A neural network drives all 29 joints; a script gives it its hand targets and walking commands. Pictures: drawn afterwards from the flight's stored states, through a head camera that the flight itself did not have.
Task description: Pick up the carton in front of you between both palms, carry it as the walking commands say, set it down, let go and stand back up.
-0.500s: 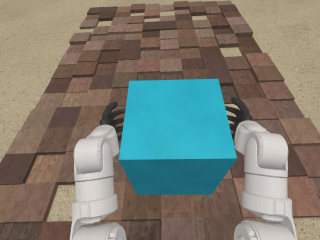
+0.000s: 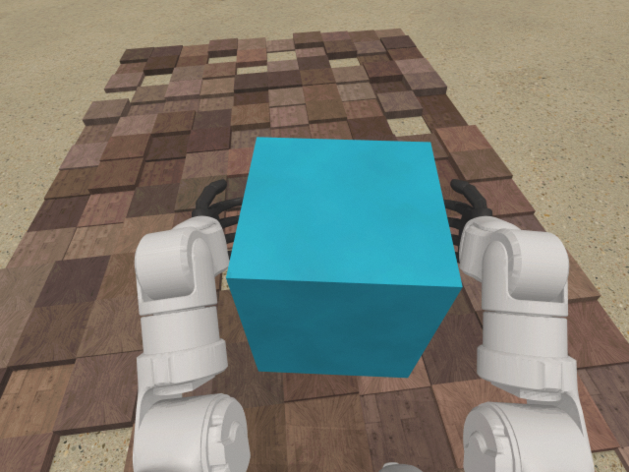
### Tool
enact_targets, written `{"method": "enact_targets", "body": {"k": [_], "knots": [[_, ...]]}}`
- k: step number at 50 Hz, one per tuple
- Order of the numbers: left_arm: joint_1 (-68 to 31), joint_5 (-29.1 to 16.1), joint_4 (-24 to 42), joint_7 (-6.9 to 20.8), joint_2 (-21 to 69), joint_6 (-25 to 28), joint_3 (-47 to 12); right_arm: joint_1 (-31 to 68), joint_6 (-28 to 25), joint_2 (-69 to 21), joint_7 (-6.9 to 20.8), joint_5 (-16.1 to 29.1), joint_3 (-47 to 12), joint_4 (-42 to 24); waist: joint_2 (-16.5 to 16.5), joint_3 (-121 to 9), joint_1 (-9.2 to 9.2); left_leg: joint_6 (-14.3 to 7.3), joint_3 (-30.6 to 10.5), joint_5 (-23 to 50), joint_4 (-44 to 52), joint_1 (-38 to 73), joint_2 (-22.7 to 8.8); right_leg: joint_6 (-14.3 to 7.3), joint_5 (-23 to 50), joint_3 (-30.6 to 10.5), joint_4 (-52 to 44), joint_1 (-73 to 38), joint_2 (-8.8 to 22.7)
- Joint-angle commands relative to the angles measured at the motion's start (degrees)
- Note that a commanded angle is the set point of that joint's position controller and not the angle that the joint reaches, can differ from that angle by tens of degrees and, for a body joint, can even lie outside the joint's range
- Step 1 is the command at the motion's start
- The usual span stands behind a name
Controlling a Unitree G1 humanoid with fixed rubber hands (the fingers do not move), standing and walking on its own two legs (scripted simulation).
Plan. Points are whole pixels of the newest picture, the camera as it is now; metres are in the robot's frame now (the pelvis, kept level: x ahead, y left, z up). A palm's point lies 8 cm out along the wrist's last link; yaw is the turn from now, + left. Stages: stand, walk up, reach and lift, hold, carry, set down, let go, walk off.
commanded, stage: carry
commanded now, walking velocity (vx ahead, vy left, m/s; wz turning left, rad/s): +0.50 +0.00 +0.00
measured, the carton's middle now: (337, 265) +0.36 -0.02 +0.08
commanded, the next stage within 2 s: none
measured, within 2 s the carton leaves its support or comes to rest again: neither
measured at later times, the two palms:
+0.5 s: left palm (238, 146) +0.58 +0.11 +0.13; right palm (422, 129) +0.60 -0.19 +0.13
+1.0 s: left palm (248, 74) +0.87 +0.11 +0.12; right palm (388, 64) +0.86 -0.19 +0.12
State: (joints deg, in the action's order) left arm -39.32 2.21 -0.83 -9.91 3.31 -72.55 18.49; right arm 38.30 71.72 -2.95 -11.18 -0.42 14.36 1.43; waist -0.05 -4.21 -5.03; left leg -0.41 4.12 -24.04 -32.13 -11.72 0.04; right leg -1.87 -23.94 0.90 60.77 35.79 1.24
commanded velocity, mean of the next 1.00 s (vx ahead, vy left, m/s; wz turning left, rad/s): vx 0.50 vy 0.00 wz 0.00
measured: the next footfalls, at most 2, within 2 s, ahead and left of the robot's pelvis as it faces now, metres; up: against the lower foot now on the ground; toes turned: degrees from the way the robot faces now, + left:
right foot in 0.10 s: +0.22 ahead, -0.13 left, +0.00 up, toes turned -4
left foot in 0.66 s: +0.51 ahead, +0.05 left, +0.00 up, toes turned +7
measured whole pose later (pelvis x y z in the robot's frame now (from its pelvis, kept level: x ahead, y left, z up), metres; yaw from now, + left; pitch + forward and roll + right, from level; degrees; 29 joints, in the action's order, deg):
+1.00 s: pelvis +0.53 -0.02 +0.01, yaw +0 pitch +4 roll +1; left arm -27.2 3.6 8.6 -8.4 6.1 -63.6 13.8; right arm 28.9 61.6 -5.1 -8.1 -0.8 12.6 -4.6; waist -1.5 -0.2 -3.9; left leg -5.3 7.3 -19.9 -22.9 -10.5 2.8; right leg 0.1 -6.0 1.6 41.2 38.1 3.8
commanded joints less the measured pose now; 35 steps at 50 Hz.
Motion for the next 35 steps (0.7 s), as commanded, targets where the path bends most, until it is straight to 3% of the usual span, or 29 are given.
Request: {"method": "enact_targets", "body": {"k": [1,3,4,5,6,7,8,10,11,12,13,18,23,26,29,30,31,32,33,34,35], "knots": [[-39.22,-12.54,5.15,4.19,45.77,2.23,-32.40,50.28,-2.23,-53.34,7.35,22.99,-37.15,-10.48,8.46,-13.39,2.29,-7.83,-8.90,19.94,13.55,-0.28,-10.85,0.59,9.08,3.69,-20.21,-9.26,-0.57],[-36.62,-11.97,4.87,4.10,44.27,1.67,-32.63,46.02,-1.62,-51.84,7.10,21.91,-36.40,-9.04,8.22,-17.50,4.24,-5.91,-5.98,25.68,8.32,1.29,-11.18,0.04,15.26,7.32,-26.89,-18.10,-3.34],[-35.07,-12.00,3.98,4.19,43.76,1.36,-32.68,44.05,-1.27,-51.14,6.98,20.93,-36.13,-8.18,6.17,-20.29,6.04,-4.21,-2.76,33.05,2.02,0.90,-9.53,-0.60,17.92,8.88,-30.15,-25.54,-4.54],[-33.61,-12.29,2.92,4.37,43.17,1.09,-32.84,42.07,-0.91,-50.14,6.84,19.69,-35.57,-7.04,2.27,-24.20,8.30,-2.22,1.09,35.84,-8.66,-0.95,-6.18,-1.37,18.02,8.78,-31.44,-35.20,-4.44],[-32.09,-12.78,2.65,4.68,42.80,0.75,-32.87,40.75,-0.58,-48.98,6.68,18.37,-34.83,-5.79,-3.14,-27.29,10.47,-0.41,1.12,19.03,-20.27,-8.85,-3.93,-2.19,10.99,-4.01,-32.47,-43.88,5.11],[-33.50,-12.86,2.22,4.73,41.83,0.83,-33.22,38.78,0.00,-49.19,6.59,17.21,-33.43,-5.01,-18.26,-30.43,8.12,1.61,-0.12,-5.88,-34.28,-23.39,4.21,-8.99,12.80,-33.13,-38.66,-51.74,19.07],[-34.40,-13.73,3.16,5.08,43.86,0.71,-33.70,39.92,0.24,-48.60,6.48,16.16,-32.73,-4.20,-14.74,-29.09,8.15,-0.50,-4.60,-5.57,-40.06,-28.97,2.68,-11.11,13.60,-35.16,-38.64,-52.45,18.27],[-40.49,-17.33,8.76,6.36,48.49,1.33,-36.70,41.71,-0.14,-51.37,6.69,15.55,-32.72,-5.72,-6.43,-25.66,8.48,-1.96,-5.55,-0.97,-38.72,-31.52,-0.48,-10.25,25.45,-25.89,-36.72,-47.54,16.17],[-43.58,-19.10,11.50,7.02,50.79,1.81,-38.30,42.15,-0.51,-52.94,6.85,15.23,-32.89,-6.65,-5.13,-25.43,8.38,-1.88,-5.78,0.58,-36.16,-30.38,-1.82,-9.53,27.44,-23.19,-37.25,-45.35,15.70],[-45.01,-20.17,12.74,7.56,52.54,2.25,-39.54,41.70,-0.90,-53.95,6.87,14.68,-33.22,-7.15,-5.67,-25.84,7.77,-1.79,-5.86,2.29,-33.70,-28.71,-2.75,-8.87,27.51,-20.38,-38.41,-44.02,15.02],[-44.68,-20.81,13.02,7.97,53.80,2.71,-40.42,40.52,-1.30,-54.62,6.85,13.78,-33.56,-7.16,-6.59,-27.00,8.05,-1.56,-5.38,1.72,-32.17,-28.03,-2.60,-9.14,27.84,-20.23,-38.83,-44.42,15.28],[-37.19,-20.53,9.46,9.74,56.00,4.81,-43.16,31.47,-4.07,-55.14,7.06,9.02,-35.17,-4.49,-5.47,-25.73,8.22,-0.70,-2.29,4.71,-20.88,-30.97,-2.77,-10.38,32.87,-15.35,-41.08,-47.67,15.62],[-34.48,-20.24,8.69,10.64,55.88,7.19,-45.13,30.15,-6.43,-55.03,7.99,9.29,-38.11,-6.33,-6.50,-21.30,9.09,-0.64,0.59,15.25,-11.65,-32.10,-2.27,-8.12,41.27,-8.32,-40.54,-49.81,12.31],[-31.19,-19.23,7.77,10.28,54.00,7.74,-44.95,28.67,-6.73,-53.44,8.35,9.94,-38.97,-7.01,-6.55,-18.57,9.93,-1.29,2.40,17.77,-6.00,-30.98,-1.31,-7.85,43.82,-6.29,-39.15,-50.48,11.47],[-27.78,-17.76,5.87,9.79,52.15,7.81,-44.14,26.66,-6.49,-51.49,8.74,9.90,-38.30,-6.11,-7.73,-15.51,10.05,-2.68,4.31,19.84,1.52,-26.45,0.02,-6.22,46.67,-4.32,-36.96,-49.03,10.86],[-27.12,-17.39,5.31,9.65,51.78,7.83,-43.88,26.06,-6.42,-50.98,8.84,9.86,-37.88,-5.68,-7.99,-15.42,9.28,-3.58,5.19,20.44,4.51,-21.39,0.73,-5.05,49.59,-2.78,-35.08,-46.74,10.41],[-26.69,-17.12,4.89,9.50,51.62,7.86,-43.70,25.46,-6.41,-50.61,8.94,9.86,-37.38,-5.14,-7.58,-16.81,7.33,-4.41,6.87,21.57,7.24,-12.57,2.07,-3.46,52.26,-0.61,-30.86,-42.92,9.60],[-25.88,-16.26,4.77,9.15,51.21,7.88,-43.42,23.70,-6.36,-49.91,8.95,9.64,-36.67,-4.46,-6.18,-20.75,4.50,-5.48,6.22,20.24,7.55,2.76,1.29,-1.33,48.14,1.63,-24.46,-34.87,8.28],[-26.20,-15.69,4.94,8.90,50.98,7.94,-43.17,22.76,-6.50,-49.26,9.06,9.43,-35.98,-4.45,1.30,-25.16,2.53,-6.89,-5.14,19.13,5.86,16.94,-8.15,1.02,29.07,2.88,-12.31,-23.24,6.61],[-26.27,-15.32,4.02,8.72,51.80,7.71,-43.25,22.52,-6.62,-47.80,8.91,8.71,-34.70,-2.68,14.16,-27.98,3.23,-12.73,-25.74,31.39,2.73,28.91,-21.63,2.79,-4.50,2.77,0.99,-7.67,-1.35],[-26.76,-15.42,3.35,8.43,51.29,7.73,-42.45,22.16,-6.91,-47.93,8.74,9.28,-34.88,-2.03,16.94,-28.14,1.49,-18.50,-34.26,25.70,6.89,34.87,-22.19,2.64,-10.16,-0.09,11.79,5.75,-4.86]]}}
